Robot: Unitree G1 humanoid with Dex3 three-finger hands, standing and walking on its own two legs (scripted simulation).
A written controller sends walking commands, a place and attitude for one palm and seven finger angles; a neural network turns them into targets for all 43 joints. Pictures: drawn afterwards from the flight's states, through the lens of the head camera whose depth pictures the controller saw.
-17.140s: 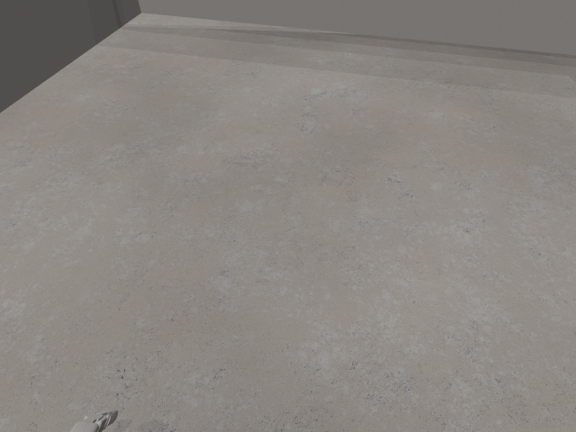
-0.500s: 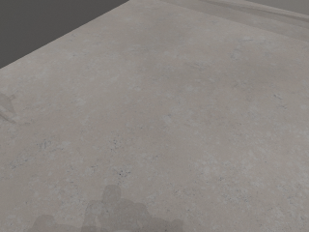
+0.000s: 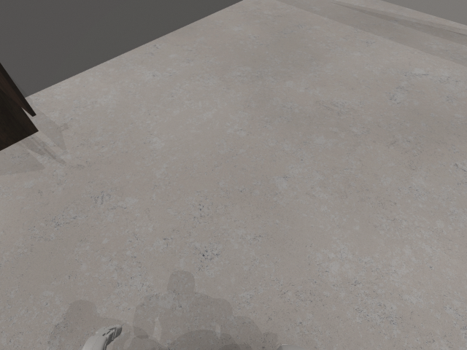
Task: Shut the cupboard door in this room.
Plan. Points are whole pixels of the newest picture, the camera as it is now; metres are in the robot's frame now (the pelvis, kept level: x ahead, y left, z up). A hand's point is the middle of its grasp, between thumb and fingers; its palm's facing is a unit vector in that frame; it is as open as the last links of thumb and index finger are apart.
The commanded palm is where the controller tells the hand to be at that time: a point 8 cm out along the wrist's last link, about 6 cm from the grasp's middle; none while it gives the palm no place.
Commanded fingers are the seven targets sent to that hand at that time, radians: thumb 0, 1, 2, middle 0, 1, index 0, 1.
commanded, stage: turn or walk to find it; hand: left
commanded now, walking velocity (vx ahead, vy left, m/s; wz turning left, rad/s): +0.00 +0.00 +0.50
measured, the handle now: out of the picture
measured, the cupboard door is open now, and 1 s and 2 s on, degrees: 92 92 92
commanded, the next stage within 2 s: none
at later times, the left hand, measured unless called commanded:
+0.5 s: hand out of the picture -0.03 +0.16 -0.16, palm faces +0.30 -0.91 -0.27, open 7.4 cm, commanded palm none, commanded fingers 0.00 0.90 0.90 -0.20 -0.30 -0.20 -0.30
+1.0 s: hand out of the picture +0.04 +0.26 -0.16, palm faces +0.46 -0.86 -0.22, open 7.4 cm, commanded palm none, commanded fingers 0.00 0.90 0.90 -0.20 -0.30 -0.20 -0.30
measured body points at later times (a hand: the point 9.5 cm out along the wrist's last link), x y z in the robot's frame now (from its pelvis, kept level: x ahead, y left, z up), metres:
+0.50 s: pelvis -0.02 -0.04 +0.00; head +0.02 -0.05 +0.45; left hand -0.04 +0.21 -0.14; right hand +0.10 -0.28 -0.16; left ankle -0.09 +0.11 -0.68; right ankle +0.00 -0.13 -0.74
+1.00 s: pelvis +0.05 +0.03 +0.00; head +0.07 +0.04 +0.45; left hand +0.02 +0.30 -0.14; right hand +0.15 -0.19 -0.15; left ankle -0.08 +0.08 -0.74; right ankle +0.20 -0.07 -0.68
